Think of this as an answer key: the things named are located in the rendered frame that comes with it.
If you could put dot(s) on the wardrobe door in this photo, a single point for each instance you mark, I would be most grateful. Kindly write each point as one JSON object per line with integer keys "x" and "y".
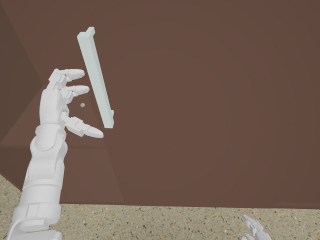
{"x": 306, "y": 192}
{"x": 216, "y": 102}

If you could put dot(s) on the robot left hand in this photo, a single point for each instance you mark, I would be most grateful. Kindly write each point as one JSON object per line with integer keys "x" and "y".
{"x": 54, "y": 101}

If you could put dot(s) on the left robot forearm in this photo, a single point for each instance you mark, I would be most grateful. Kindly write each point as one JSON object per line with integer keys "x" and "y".
{"x": 39, "y": 203}

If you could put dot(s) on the robot right hand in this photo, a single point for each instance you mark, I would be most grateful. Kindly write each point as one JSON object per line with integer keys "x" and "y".
{"x": 255, "y": 228}

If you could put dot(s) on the left robot upper arm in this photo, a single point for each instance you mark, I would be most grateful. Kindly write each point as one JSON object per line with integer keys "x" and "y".
{"x": 39, "y": 235}

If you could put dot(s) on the handle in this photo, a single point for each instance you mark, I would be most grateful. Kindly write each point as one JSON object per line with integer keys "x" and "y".
{"x": 90, "y": 56}

